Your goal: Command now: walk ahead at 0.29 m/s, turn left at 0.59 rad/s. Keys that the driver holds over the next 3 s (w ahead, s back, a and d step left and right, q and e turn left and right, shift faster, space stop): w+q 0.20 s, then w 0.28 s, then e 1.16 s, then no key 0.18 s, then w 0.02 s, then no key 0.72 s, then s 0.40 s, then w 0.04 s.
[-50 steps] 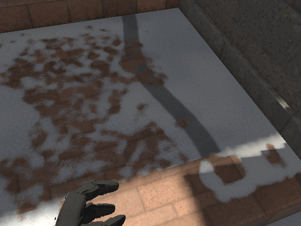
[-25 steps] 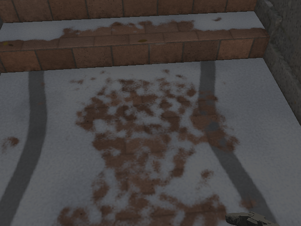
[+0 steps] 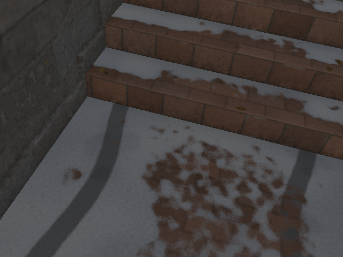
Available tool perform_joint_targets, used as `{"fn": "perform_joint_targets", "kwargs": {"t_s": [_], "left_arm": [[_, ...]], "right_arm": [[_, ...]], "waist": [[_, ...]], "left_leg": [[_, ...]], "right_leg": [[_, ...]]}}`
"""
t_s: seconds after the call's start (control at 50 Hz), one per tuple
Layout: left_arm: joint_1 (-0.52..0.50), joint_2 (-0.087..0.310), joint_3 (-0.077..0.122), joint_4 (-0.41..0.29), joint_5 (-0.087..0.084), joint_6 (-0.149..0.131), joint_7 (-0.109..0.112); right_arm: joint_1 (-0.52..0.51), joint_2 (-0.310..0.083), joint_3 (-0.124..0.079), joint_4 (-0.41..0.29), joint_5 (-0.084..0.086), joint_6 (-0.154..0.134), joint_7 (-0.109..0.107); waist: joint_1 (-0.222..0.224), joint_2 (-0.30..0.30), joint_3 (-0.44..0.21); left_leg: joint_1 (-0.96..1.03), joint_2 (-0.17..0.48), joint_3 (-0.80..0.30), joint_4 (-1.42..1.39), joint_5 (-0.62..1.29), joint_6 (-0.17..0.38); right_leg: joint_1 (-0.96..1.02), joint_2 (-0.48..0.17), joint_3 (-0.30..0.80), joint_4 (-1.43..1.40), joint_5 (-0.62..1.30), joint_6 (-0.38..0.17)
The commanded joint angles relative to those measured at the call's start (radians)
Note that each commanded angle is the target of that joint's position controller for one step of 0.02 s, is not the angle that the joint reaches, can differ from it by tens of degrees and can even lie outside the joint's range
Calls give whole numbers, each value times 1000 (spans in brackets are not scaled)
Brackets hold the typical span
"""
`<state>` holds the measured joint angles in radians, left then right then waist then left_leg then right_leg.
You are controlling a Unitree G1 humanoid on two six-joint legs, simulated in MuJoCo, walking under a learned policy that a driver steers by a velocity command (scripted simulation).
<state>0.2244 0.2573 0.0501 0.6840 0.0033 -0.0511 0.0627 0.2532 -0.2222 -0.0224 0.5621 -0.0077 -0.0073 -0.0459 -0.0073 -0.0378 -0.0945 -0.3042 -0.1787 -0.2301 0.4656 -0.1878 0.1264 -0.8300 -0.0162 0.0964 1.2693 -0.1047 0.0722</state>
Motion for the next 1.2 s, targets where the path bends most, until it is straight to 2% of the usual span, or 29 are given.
{"fn": "perform_joint_targets", "kwargs": {"t_s": [0.02,0.14,0.2,0.26,0.28,0.3,0.32,0.34,0.36,0.38,0.4,0.46,0.54,0.6,0.66,0.72,0.74,0.76,0.78,0.8,0.82,0.86,0.88,0.98,1.06,1.14,1.16,1.18,1.2], "left_arm": [[-120,56,17,-91,7,-50,-13],[-225,58,12,-109,-9,-84,-56],[-182,103,35,-88,-30,-89,-59],[-82,122,53,-60,-29,-94,-55],[-10,152,63,-58,-17,-100,-49],[117,195,67,-48,3,-102,-49],[235,274,87,-8,12,-93,-51],[220,203,76,-10,-11,-84,-59],[198,153,62,-15,-2,-76,-51],[161,142,49,-22,14,-68,-46],[133,127,39,-20,9,-62,-47],[145,68,10,20,0,-68,-56],[165,60,-1,54,-3,-55,-59],[191,111,10,69,-9,-32,-46],[216,155,22,78,-22,-16,-38],[142,151,30,53,-41,-17,-34],[146,134,26,36,-35,-18,-39],[152,69,7,-10,-5,-18,-43],[323,10,-22,13,-9,-12,-45],[346,108,3,48,-17,7,-44],[261,133,19,34,-25,25,-37],[203,120,30,15,-16,67,-20],[210,92,26,6,-11,84,-18],[123,54,13,-52,1,94,-32],[62,93,21,-90,-7,98,-64],[108,116,45,-94,2,100,-73],[132,168,62,-98,9,96,-65],[112,281,82,-147,8,94,-46],[131,292,80,-164,35,75,-56]], "right_arm": [[24,-128,-42,-45,1,-25,7],[58,-166,-63,-6,24,-29,25],[29,-163,-64,-1,37,-31,35],[80,-112,-50,29,38,-29,52],[96,-80,-39,33,31,-36,57],[136,5,-11,28,8,-40,67],[192,-21,-16,2,51,-50,58],[136,-130,-33,8,53,-57,42],[28,-161,-41,7,43,-60,41],[-11,-146,-40,6,31,-63,42],[-36,-138,-43,-6,20,-68,41],[-29,-89,-41,0,23,-70,49],[-94,-39,-27,1,2,-66,51],[-208,-3,-12,-20,5,-81,62],[-240,-51,-28,-22,9,-80,66],[-134,-141,-66,-7,1,-85,42],[-60,-182,-79,1,-17,-88,31],[61,-244,-90,-2,-53,-83,20],[64,-222,-76,-1,-54,-65,28],[43,-155,-63,-14,-29,-50,33],[-32,-111,-51,-22,-6,-43,31],[-143,-98,-43,-13,3,-29,23],[-176,-122,-51,-5,-13,-27,21],[-203,-152,-65,39,-13,-40,10],[-191,-199,-81,64,5,-26,20],[-158,-184,-82,100,32,-6,21],[-110,-143,-75,120,23,2,22],[-86,-96,-58,85,-21,6,27],[-215,-147,-75,45,-17,4,16]], "waist": [[-26,141,61],[-63,165,105],[-32,197,104],[7,191,91],[41,175,20],[73,12,-114],[49,-355,-146],[80,-252,-37],[107,-154,61],[90,-84,101],[69,-70,127],[36,-91,127],[29,-43,147],[58,-55,124],[58,-77,92],[-20,-92,44],[-43,-61,-32],[-74,114,-185],[-17,372,-353],[-22,267,-349],[-12,201,-210],[33,161,-54],[52,187,-17],[45,163,-9],[26,175,-26],[50,130,-8],[41,-9,33],[-5,-323,66],[79,-268,43]], "left_leg": [[244,296,-377,-197,-237,119],[100,259,-328,-214,-212,137],[23,240,-357,-170,-276,107],[71,216,-332,-28,-160,72],[27,182,-270,112,-93,35],[-100,109,-145,413,-265,-11],[-416,6,-1,668,-414,-80],[-533,96,23,816,-338,-109],[-557,140,36,875,-234,-112],[-525,167,68,876,-160,-112],[-495,193,85,844,-106,-110],[-448,236,166,789,-34,-97],[-437,240,213,548,28,-148],[-286,187,239,274,141,-170],[-190,146,204,135,194,-164],[-6,141,182,-38,270,-105],[167,204,172,-47,431,-65],[497,447,-17,60,872,32],[651,690,-269,61,1035,200],[547,639,-276,0,773,197],[432,577,-157,-29,579,153],[165,489,-13,-127,310,105],[37,457,49,-173,244,98],[-23,468,172,-195,221,114],[14,507,196,-174,188,110],[-8,463,270,-21,19,3],[-100,388,351,156,-112,-81],[-373,231,419,492,-440,-195],[-443,180,239,668,-477,-187]], "right_leg": [[-252,-35,41,-127,39,-12],[90,6,-23,-547,44,-24],[357,26,-9,-692,16,-26],[550,26,-47,-839,-39,-67],[713,-30,-12,-812,-63,-105],[951,-219,182,-798,-138,-182],[1116,-404,659,-955,-382,-361],[1034,-422,740,-1032,-551,-364],[943,-365,587,-1019,-514,-319],[848,-302,445,-1027,-413,-289],[779,-257,362,-1049,-327,-275],[722,-181,205,-1099,-164,-277],[700,-152,100,-1068,349,-301],[665,-124,47,-1004,524,-266],[700,-145,105,-941,481,-255],[718,-110,155,-806,471,-186],[657,-58,132,-690,429,-150],[410,37,71,-375,14,-103],[223,122,40,-106,-678,-60],[215,59,67,19,-620,-37],[151,23,14,42,-537,-17],[185,-27,-23,14,-430,17],[256,-29,-52,14,-376,25],[340,-67,-81,-236,-244,-1],[424,-65,-113,-394,-211,-43],[588,6,-168,-675,-123,-124],[643,-55,-33,-812,18,-172],[732,-309,339,-885,266,-307],[645,-364,452,-964,205,-419]]}}
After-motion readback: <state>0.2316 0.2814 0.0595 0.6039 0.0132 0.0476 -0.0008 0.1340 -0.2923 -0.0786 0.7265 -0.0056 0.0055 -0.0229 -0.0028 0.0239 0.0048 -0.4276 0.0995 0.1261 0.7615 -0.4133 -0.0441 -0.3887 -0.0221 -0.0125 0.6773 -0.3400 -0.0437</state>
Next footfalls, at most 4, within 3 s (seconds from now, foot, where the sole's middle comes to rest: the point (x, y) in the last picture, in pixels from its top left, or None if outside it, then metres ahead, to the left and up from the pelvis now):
0.30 right None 0.26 -0.20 -0.78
0.74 left None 0.47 0.07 -0.78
1.16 right None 0.42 -0.20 -0.78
1.66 left None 0.48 0.01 -0.78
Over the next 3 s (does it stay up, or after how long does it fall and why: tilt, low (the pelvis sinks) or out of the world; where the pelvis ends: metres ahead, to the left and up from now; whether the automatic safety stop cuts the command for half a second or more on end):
stays up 0.34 -0.05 -0.02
